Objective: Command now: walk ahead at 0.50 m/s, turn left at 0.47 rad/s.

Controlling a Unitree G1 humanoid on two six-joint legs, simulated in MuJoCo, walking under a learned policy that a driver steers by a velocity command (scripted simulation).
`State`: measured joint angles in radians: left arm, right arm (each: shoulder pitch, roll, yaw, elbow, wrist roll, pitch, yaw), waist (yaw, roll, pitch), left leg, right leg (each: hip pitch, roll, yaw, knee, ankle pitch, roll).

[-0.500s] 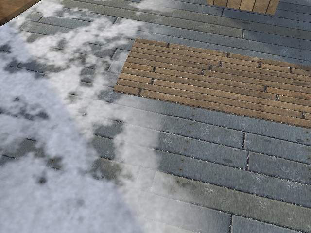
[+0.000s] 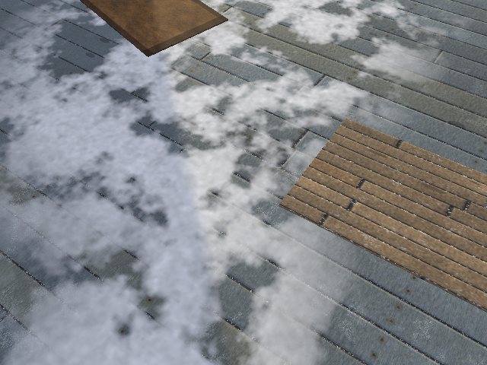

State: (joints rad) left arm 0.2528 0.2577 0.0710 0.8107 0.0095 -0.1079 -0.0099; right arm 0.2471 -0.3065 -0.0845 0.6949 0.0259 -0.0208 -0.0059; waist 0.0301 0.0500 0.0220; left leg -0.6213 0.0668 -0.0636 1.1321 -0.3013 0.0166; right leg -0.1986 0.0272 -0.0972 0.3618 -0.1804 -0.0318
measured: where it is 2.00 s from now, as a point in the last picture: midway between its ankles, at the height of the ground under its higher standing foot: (251, 339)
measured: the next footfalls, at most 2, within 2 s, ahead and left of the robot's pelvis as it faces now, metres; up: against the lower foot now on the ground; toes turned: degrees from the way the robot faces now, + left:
left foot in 0.28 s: +0.31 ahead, +0.17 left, +0.00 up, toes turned +7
right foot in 0.80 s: +0.60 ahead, -0.07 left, +0.00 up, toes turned -9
